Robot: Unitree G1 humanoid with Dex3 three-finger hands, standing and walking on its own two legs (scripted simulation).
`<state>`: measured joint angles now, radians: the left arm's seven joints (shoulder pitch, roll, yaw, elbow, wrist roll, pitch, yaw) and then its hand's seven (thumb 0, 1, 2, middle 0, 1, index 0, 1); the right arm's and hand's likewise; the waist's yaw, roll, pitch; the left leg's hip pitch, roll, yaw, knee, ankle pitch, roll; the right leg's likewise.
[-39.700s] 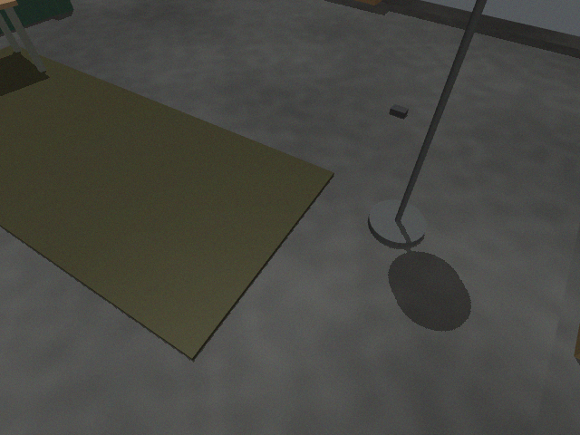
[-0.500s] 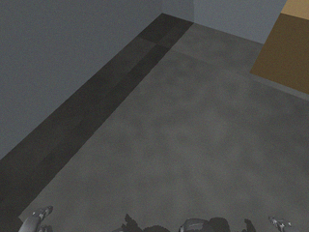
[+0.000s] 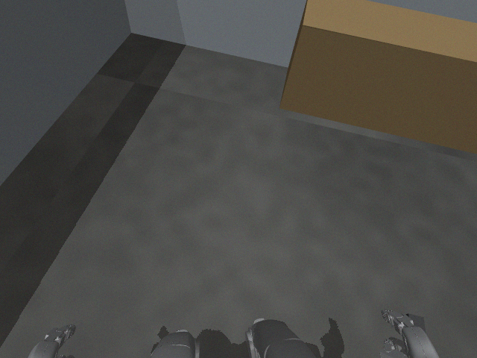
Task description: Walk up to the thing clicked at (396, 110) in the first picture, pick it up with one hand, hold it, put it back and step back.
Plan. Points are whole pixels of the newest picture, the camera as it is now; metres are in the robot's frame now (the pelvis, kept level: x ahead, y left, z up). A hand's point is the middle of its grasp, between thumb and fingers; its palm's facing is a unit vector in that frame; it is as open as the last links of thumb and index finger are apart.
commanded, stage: walk up
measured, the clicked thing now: (414, 328) +0.25 -0.76 -0.74
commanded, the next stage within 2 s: none
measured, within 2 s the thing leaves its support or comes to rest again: neither
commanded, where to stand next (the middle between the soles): +0.06 -0.02 m, yaw -28 degrees
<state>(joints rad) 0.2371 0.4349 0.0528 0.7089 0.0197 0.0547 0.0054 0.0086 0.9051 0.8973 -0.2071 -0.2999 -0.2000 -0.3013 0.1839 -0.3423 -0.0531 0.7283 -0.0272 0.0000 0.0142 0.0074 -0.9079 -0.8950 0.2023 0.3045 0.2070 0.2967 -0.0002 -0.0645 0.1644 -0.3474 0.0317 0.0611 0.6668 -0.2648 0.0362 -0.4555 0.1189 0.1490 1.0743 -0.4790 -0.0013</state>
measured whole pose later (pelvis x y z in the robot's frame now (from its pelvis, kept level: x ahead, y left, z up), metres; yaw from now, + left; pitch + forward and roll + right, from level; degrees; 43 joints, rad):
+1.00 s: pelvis -0.01 -0.01 +0.01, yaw -36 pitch -1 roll -1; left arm 0.26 0.40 0.05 0.77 0.00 0.03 -0.02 0.01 0.90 0.90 -0.21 -0.30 -0.20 -0.30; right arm 0.11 -0.37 -0.06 0.70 -0.04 0.02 0.05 0.01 -0.91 -0.90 0.20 0.30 0.21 0.30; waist -0.01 0.02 0.15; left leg -0.25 0.15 0.23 0.61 -0.32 -0.01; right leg -0.43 -0.03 -0.01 0.87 -0.36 0.00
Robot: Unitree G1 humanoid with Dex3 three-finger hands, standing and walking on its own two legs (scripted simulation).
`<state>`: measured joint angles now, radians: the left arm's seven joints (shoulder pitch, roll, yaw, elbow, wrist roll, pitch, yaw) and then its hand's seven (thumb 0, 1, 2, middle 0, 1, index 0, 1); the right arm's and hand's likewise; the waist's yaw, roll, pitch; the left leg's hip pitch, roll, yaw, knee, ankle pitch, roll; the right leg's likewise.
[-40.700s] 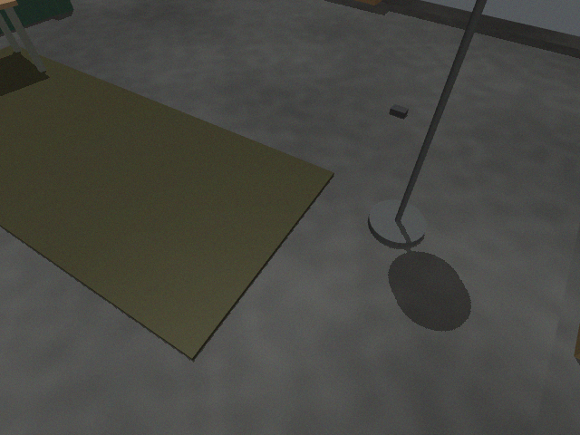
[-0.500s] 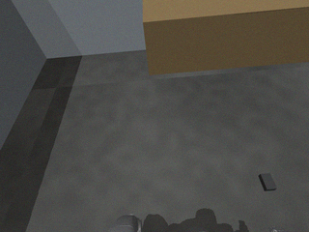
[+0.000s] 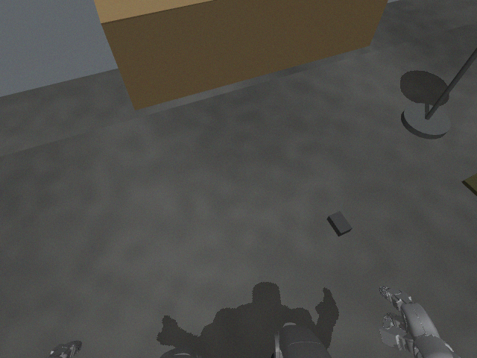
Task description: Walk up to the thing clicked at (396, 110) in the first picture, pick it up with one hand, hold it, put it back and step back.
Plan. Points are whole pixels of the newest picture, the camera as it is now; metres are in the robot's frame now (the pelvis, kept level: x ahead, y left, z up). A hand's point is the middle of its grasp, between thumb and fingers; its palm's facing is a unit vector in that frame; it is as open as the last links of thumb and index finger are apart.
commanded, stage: walk up
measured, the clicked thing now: (339, 223) +0.66 -0.46 -0.75
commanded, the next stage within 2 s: none
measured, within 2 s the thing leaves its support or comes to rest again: neither
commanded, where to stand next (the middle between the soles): +0.08 +0.03 m, yaw -80 degrees
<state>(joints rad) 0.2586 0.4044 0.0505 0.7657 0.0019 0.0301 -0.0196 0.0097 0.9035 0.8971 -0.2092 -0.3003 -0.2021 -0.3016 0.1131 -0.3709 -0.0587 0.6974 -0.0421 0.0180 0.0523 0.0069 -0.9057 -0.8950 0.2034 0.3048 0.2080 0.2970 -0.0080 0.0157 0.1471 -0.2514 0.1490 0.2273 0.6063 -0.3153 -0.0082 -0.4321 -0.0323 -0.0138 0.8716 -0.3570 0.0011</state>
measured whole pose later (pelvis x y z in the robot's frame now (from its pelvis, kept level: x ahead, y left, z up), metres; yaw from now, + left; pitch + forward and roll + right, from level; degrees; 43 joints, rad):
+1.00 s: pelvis -0.03 +0.14 +0.00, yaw -54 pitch -2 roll -1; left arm 0.31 0.43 0.07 0.81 0.02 0.01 -0.07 0.01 0.91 0.90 -0.21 -0.30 -0.20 -0.30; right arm 0.32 -0.49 -0.10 0.76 -0.05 0.01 0.06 0.01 -0.90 -0.90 0.20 0.30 0.21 0.30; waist -0.07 0.04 0.04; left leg -0.35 0.22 0.31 0.62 -0.25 0.02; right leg -0.26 -0.04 -0.07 0.61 -0.41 -0.02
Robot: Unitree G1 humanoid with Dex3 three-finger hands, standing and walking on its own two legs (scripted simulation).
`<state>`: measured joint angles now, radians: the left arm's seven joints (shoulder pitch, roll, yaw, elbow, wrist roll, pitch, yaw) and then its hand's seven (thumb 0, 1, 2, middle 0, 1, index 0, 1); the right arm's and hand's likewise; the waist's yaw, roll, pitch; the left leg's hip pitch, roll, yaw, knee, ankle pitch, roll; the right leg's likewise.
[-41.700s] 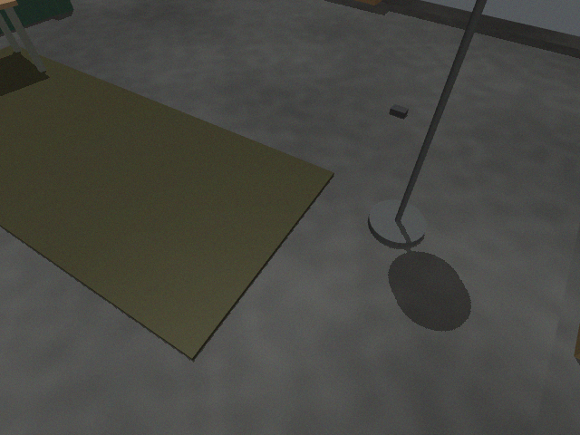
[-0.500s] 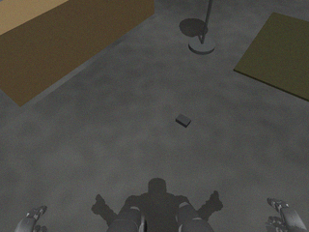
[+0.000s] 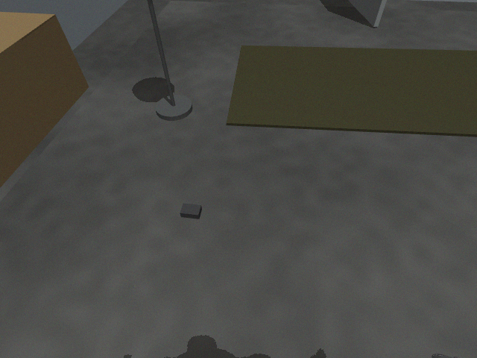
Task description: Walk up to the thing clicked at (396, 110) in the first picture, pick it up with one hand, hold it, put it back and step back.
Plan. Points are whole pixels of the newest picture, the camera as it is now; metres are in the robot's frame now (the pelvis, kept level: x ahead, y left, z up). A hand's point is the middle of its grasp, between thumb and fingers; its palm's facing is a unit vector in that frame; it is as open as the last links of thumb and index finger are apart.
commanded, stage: walk up
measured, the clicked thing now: (191, 211) +0.89 +0.20 -0.74
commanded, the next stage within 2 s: stand in 1.96 s
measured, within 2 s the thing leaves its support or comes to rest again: neither
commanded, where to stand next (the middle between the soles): +0.16 +0.03 m, yaw -26 degrees
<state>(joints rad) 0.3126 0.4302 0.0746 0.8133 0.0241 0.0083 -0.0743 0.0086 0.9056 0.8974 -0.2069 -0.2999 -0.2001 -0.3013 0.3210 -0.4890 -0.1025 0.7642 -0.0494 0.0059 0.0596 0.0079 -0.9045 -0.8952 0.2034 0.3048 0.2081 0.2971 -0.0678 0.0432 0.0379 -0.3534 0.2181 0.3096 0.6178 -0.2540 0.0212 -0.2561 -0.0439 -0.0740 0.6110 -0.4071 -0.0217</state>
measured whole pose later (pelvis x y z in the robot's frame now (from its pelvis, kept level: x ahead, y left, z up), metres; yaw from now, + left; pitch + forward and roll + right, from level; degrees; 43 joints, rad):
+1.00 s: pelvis +0.12 +0.02 -0.02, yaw -22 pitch -2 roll +0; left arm 0.13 0.37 0.01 0.83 0.02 -0.02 0.03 0.01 0.90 0.90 -0.21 -0.30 -0.20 -0.30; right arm 0.16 -0.39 -0.02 0.85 0.01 0.03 0.01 0.01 -0.91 -0.90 0.20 0.30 0.21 0.30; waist -0.01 0.04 0.17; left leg -0.38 0.06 0.01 0.93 -0.52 0.02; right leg -0.44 0.02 0.06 0.74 -0.27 0.00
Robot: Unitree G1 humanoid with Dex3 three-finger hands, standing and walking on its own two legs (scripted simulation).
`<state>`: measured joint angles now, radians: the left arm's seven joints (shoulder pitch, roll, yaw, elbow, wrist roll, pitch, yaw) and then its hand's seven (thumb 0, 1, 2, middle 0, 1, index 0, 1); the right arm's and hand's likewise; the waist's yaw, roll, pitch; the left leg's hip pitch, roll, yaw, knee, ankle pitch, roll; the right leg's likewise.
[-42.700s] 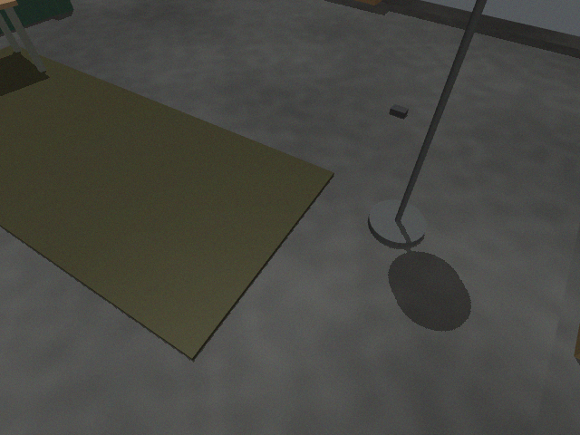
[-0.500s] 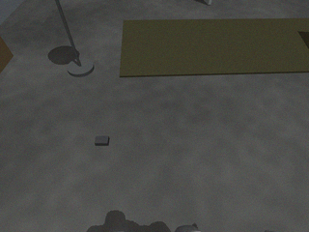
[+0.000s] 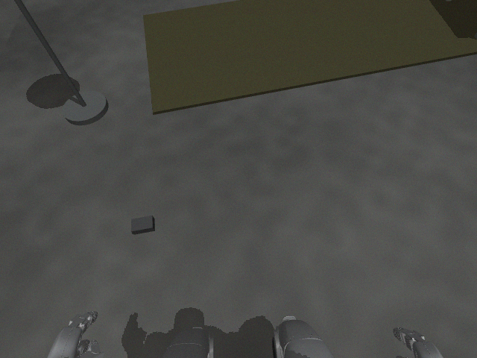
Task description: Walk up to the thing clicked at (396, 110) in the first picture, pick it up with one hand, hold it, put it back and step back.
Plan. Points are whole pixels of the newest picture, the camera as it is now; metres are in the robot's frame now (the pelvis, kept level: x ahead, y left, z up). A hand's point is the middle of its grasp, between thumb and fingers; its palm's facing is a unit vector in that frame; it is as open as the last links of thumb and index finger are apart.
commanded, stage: walk up
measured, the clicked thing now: (143, 225) +0.64 +0.45 -0.73
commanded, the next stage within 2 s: stand in 0.96 s
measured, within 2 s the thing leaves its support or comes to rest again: neither
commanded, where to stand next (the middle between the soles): +0.03 +0.01 m, yaw -4 degrees
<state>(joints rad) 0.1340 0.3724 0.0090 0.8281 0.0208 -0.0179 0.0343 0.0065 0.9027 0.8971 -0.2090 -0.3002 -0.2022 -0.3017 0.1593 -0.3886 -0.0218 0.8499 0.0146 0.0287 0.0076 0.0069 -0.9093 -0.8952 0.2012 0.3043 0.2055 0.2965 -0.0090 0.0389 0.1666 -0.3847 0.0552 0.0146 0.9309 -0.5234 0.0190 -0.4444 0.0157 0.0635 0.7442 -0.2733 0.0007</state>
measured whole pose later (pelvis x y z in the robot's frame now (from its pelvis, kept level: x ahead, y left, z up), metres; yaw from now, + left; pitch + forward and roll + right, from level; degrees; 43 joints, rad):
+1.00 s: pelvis -0.02 +0.00 +0.03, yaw -6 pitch -2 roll +0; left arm 0.06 0.35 0.02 1.13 0.00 -0.01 -0.01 0.01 0.90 0.90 -0.21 -0.30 -0.20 -0.30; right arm 0.10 -0.36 0.00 1.11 -0.01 -0.03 0.01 0.01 -0.91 -0.90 0.20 0.30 0.21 0.30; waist -0.01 0.01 0.07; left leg -0.18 0.06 0.03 0.43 -0.21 -0.04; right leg -0.18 -0.01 0.05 0.45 -0.24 0.02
